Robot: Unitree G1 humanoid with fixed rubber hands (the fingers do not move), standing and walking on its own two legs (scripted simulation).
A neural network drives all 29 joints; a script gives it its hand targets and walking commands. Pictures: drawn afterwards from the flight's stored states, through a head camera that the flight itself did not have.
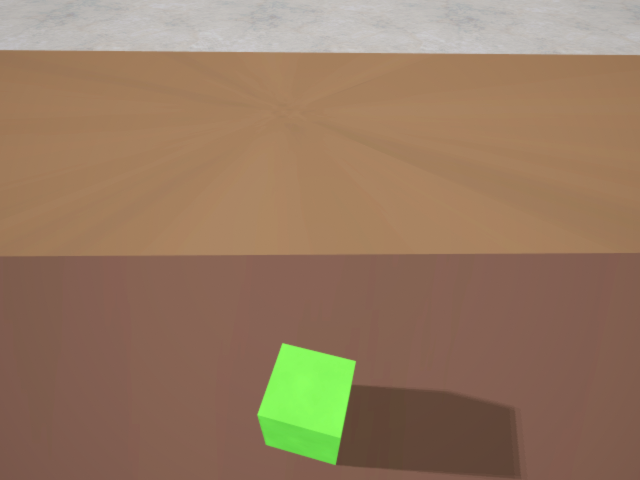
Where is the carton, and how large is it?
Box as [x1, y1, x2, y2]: [257, 343, 355, 464]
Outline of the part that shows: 282,343 257,414 265,442 268,445 335,464 355,361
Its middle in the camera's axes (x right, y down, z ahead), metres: -0.03 +0.48 +1.10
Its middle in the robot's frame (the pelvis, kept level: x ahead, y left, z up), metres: +0.46 +0.03 -0.65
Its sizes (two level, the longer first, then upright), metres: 0.210 0.200 0.250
